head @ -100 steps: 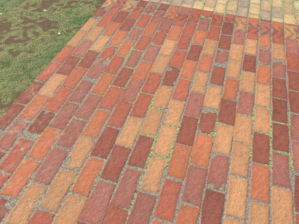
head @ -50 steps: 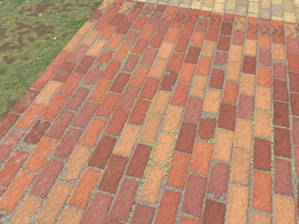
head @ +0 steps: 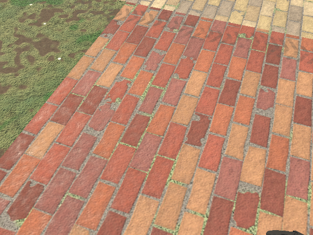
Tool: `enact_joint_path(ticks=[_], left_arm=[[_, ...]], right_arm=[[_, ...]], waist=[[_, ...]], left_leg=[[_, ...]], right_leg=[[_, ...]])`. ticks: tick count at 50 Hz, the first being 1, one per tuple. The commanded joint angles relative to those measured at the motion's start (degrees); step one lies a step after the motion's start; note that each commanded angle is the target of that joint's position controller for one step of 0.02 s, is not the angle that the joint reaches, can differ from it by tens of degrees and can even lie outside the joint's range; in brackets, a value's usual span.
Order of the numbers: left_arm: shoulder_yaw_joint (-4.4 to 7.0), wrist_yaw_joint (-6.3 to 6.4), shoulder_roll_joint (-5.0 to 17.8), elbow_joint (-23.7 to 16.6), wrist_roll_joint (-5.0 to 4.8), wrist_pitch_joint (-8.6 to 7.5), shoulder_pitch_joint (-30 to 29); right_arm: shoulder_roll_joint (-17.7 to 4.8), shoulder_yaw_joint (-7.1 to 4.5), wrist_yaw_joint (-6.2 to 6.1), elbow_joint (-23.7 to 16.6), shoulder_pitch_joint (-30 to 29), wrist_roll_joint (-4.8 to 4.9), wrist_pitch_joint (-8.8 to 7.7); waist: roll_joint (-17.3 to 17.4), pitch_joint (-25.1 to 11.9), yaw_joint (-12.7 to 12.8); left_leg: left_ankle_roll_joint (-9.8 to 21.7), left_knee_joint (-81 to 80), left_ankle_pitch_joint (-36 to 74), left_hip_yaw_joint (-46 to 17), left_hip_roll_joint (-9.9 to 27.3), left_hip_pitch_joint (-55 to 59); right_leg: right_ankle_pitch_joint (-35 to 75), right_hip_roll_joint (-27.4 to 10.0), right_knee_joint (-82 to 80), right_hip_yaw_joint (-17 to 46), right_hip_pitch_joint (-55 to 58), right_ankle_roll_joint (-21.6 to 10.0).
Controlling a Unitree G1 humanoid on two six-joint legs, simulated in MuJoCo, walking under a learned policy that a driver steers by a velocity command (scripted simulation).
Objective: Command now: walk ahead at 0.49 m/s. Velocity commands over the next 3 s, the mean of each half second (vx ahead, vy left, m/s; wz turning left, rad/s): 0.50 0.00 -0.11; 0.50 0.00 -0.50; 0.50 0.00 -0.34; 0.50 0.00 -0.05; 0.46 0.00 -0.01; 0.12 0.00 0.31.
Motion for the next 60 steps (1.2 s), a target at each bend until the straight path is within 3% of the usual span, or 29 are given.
enact_joint_path(ticks=[1,3,5,6,7,8,9,10,11,13,17,23,28,31,33,34,35,36,37,39,40,45,48,52,55,57,58,59,60], left_arm=[[2.38,0.49,10.17,-1.79,-0.44,0.45,1.36],[2.69,0.59,10.69,-1.89,0.05,1.43,0.53],[2.13,0.64,9.4,-2.96,0.65,2.12,-1.51],[1.17,0.71,7.37,-4.94,2.09,1.97,-1.2],[-0.87,-0.28,0.13,-4.55,1.22,0.5,6.6],[0.64,-0.64,6.68,-3.81,-0.27,-0.77,2.88],[1.39,-0.76,9.4,-6.07,-1.32,-1.5,-3.82],[1.42,-0.3,9.15,-7.02,-0.91,-1.62,-7.37],[1.75,0.11,8.58,-7.45,0.06,-1.24,-8.95],[1.82,0.22,6.63,-7.33,0.3,0.21,-6.65],[1.8,0.44,5.36,-8.54,0.18,1.9,-10.35],[1.4,-0.83,4.16,-11.68,0.23,1.53,-20.33],[1.11,-2.52,4.01,-15.6,0.11,1.64,-26.54],[2.04,-3.56,5.7,-17.0,0.08,1.82,-24.37],[4.48,-3.43,9.63,-14.26,-0.07,2.06,-11.29],[6.58,-2.37,14.76,-12.01,0.11,2.37,-0.75],[7.3,-1.92,19.95,-11.98,-0.38,2.19,0.16],[6.08,-1.74,16.37,-12.88,0.34,1.99,2.99],[5.39,-1.44,13.18,-12.92,0.71,1.71,0.59],[4.32,-1.4,9.51,-15.12,0.3,1.39,-8.0],[3.73,-1.3,7.97,-16.08,0.73,1.31,-10.13],[4.55,0.21,11.23,-16.56,0.25,1.16,-8.12],[4.71,0.73,11.43,-16.29,-0.11,1.82,-5.51],[4.66,0.78,10.99,-15.55,-0.5,2.43,-1.87],[4.87,1.22,11.14,-15.99,-0.26,2.95,-1.88],[4.18,1.15,9.03,-16.79,0.2,2.94,-3.37],[3.05,0.81,6.26,-17.83,0.96,2.6,-3.9],[2.24,0.93,3.49,-18.18,-0.4,1.99,4.38],[2.33,0.9,6.95,-17.02,-1.02,1.63,6.48]], right_arm=[[-4.17,-0.82,0.95,-5.1,-6.3,0.17,-0.78],[-5.69,-1.62,1.49,-4.98,-3.79,0.07,-1.06],[-10.09,-4.17,1.1,-0.48,11.56,-0.2,-1.16],[-14.98,-5.5,0.42,1.57,22.74,-0.89,-0.86],[-16.84,-5.74,0.92,2.48,23.57,-1.01,-0.73],[-11.13,-4.48,0.75,1.71,22.5,-0.78,-0.54],[-9.11,-3.88,0.37,0.88,17.48,-0.7,-0.53],[-8.2,-3.51,0.37,0.06,12.81,-0.93,-0.55],[-6.55,-3.2,0.6,-0.02,10.19,-1.32,-0.69],[-4.61,-2.78,1.05,0.75,9.55,-1.68,-1.16],[-7.21,-3.79,0.23,2.91,12.07,-1.89,-1.72],[-8.29,-4.04,-0.96,4.76,14.41,-1.49,-1.51],[-9.06,-4.56,-1.34,7.19,17.72,-0.78,-0.17],[-11.15,-5.19,-1.99,6.45,15.4,-0.34,1.11],[-12.13,-5.29,-2.64,5.61,13.43,-0.21,2.07],[-11.45,-4.82,-2.88,4.29,13.5,-0.77,1.75],[-2.56,-2.05,-1.57,1.51,18.51,-2.68,-0.03],[-6.21,-2.4,-0.47,0.87,14.12,-0.36,-2.81],[-8.26,-2.94,0.06,-0.59,9.23,1.54,-4.13],[-8.51,-3.23,-0.74,-0.8,6.55,-0.64,-4.55],[-8.99,-3.77,-0.94,-1.07,7.0,-1.32,-3.78],[-5.83,-3.26,-1.35,-4.14,3.17,-2.15,-1.31],[-4.11,-2.51,-0.81,-6.0,-3.09,-1.88,-1.51],[-5.64,-2.77,0.12,-8.4,-8.06,-0.7,-2.02],[-7.81,-3.64,0.75,-8.81,-6.65,-0.52,-3.02],[-9.62,-4.7,0.6,-6.51,2.45,-1.25,-3.65],[-12.26,-5.46,0.29,-5.56,11.04,-2.28,-3.79],[-16.6,-6.69,0.33,-3.31,18.61,-3.15,-3.08],[-13.08,-6.05,0.76,-2.49,19.53,-1.18,-2.7]], waist=[[-4.26,3.68,-0.75],[-5.87,1.52,-2.88],[-6.21,-7.53,-10.15],[1.56,-16.62,-13.02],[16.57,-23.03,-8.67],[9.42,-20.34,-10.68],[5.62,-12.0,-10.14],[-0.07,-7.8,-8.15],[-1.31,-4.56,-6.43],[0.91,-3.51,-3.6],[-0.16,0.0,-3.64],[0.15,2.48,-6.96],[0.09,4.97,-8.94],[2.58,2.18,-6.21],[2.77,-5.12,1.13],[-2.34,-11.04,5.18],[-16.91,-16.19,-1.03],[-12.9,-22.57,2.5],[-10.67,-15.07,3.01],[-2.3,-6.52,-1.73],[-2.37,-5.1,-3.85],[-4.25,-1.09,-4.86],[-6.33,-0.45,-2.23],[-7.7,-0.2,-0.11],[-9.1,-0.67,-1.63],[-9.6,-4.92,-6.11],[-5.69,-12.08,-9.91],[10.98,-19.2,-8.04],[14.9,-18.25,-8.24]], left_leg=[[1.35,-6.24,-1.15,0.54,-1.52,2.71],[3.39,-8.33,-5.91,1.76,-3.54,8.05],[6.49,-8.71,-5.91,3.14,-5.57,29.28],[10.15,-6.92,-3.0,-11.01,6.43,47.91],[19.62,-15.74,-15.18,-38.83,16.69,64.88],[17.57,-19.05,-21.41,-40.06,14.95,63.21],[14.85,-19.99,-18.39,-30.43,13.17,54.84],[13.82,-21.57,-11.42,-23.76,11.25,45.74],[13.28,-23.38,-6.47,-18.94,9.14,38.77],[12.85,-26.57,-4.07,-14.13,6.72,33.35],[12.58,-29.91,1.19,-5.86,6.69,32.06],[8.94,-31.42,0.88,4.21,5.04,34.82],[8.02,-27.41,5.59,7.13,8.72,46.04],[6.21,-18.71,27.76,9.77,9.34,48.57],[3.78,-0.68,39.01,12.46,6.74,44.65],[1.35,16.68,23.95,12.7,4.18,30.52],[-2.37,36.92,-31.0,8.0,-8.36,3.77],[-1.27,44.42,-36.33,-4.45,-9.35,-3.77],[0.0,44.03,-31.24,-4.94,-6.11,-8.82],[0.19,34.09,-23.45,-3.86,-1.57,-2.61],[-0.23,31.37,-22.17,-4.05,-0.41,1.75],[-3.7,14.98,-13.44,-1.58,-1.43,4.62],[-3.81,0.91,-1.52,-0.91,-4.56,9.14],[-3.17,-7.15,0.51,-2.25,-6.72,11.54],[-1.22,-10.6,-5.94,-3.33,-7.18,14.14],[1.91,-13.29,-5.32,-1.92,-6.54,26.67],[5.83,-11.33,-5.78,-9.1,1.5,40.85],[15.56,-14.54,-15.36,-33.4,13.16,60.31],[17.68,-19.35,-27.6,-46.51,17.08,61.31]], right_leg=[[19.29,-18.6,-1.51,8.03,1.13,-8.3],[29.28,-18.94,3.74,7.57,4.55,-6.89],[39.99,-14.32,21.55,4.08,0.32,-4.27],[20.91,-9.91,41.43,0.94,-13.02,-2.26],[-15.89,-0.19,58.76,5.17,-35.38,0.54],[-16.27,-3.42,65.29,11.64,-42.04,-0.22],[-10.61,-6.15,65.51,10.17,-44.71,-0.73],[-5.25,-9.27,63.14,8.43,-42.34,-0.47],[-2.66,-10.99,59.85,8.03,-39.87,-0.19],[-0.32,-12.75,56.07,8.33,-35.09,0.07],[6.73,-13.24,48.32,9.15,-40.06,1.38],[22.03,-10.52,29.76,6.65,-38.74,0.75],[16.2,-9.49,23.66,3.99,-42.55,-1.15],[7.08,-5.72,22.83,-0.94,-35.37,-3.71],[7.33,-0.8,19.15,-3.37,-16.82,-6.83],[9.04,-6.57,17.86,7.76,2.09,-10.35],[2.18,-21.15,12.98,40.03,22.11,-20.94],[-1.98,-23.66,5.55,51.42,27.28,-22.65],[2.15,-21.8,5.2,42.48,22.95,-19.52],[13.44,-17.22,4.33,29.73,4.66,-15.83],[17.63,-15.61,2.82,26.75,-1.35,-15.41],[23.23,-11.82,-0.21,19.89,-12.45,-14.31],[19.32,-8.35,1.33,17.12,-14.88,-11.12],[12.76,-10.19,4.75,22.38,-11.15,-9.9],[12.18,-12.1,10.09,27.75,-6.14,-8.91],[19.67,-9.25,18.21,25.69,-6.67,-6.62],[15.47,-6.37,32.1,21.62,-12.84,-4.6],[-5.12,2.05,51.51,14.17,-32.7,-0.03],[-17.95,-0.18,60.72,15.05,-41.87,0.74]])
Next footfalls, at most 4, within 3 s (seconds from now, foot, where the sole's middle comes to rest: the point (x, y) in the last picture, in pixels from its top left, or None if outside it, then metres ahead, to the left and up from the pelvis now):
0.10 left None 0.25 0.13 -0.78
0.68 right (203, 221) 0.54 -0.12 -0.78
1.16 left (183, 153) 0.87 -0.03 -0.78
1.64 right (252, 144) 0.95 -0.38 -0.78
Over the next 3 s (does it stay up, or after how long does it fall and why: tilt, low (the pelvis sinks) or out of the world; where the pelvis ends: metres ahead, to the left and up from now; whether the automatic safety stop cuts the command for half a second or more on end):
stays up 1.35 -0.46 -0.01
